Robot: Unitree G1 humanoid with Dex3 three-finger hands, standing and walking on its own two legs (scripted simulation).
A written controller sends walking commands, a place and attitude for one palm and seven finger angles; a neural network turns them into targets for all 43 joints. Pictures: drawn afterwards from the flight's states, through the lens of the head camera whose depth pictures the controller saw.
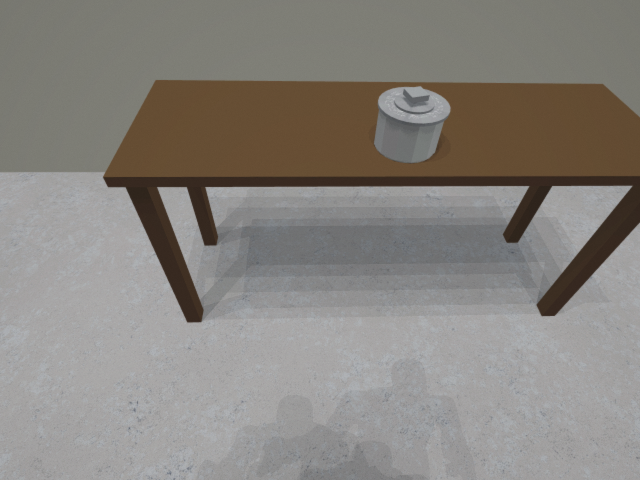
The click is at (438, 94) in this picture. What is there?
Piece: lid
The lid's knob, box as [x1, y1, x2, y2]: [403, 86, 429, 102]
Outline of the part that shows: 429,95 420,86 404,88 403,94 411,102 427,100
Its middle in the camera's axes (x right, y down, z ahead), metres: +0.22 -0.33 +0.88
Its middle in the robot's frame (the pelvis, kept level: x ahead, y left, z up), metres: +0.90 -0.17 +0.05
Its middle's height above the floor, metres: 0.83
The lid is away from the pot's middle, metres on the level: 0.00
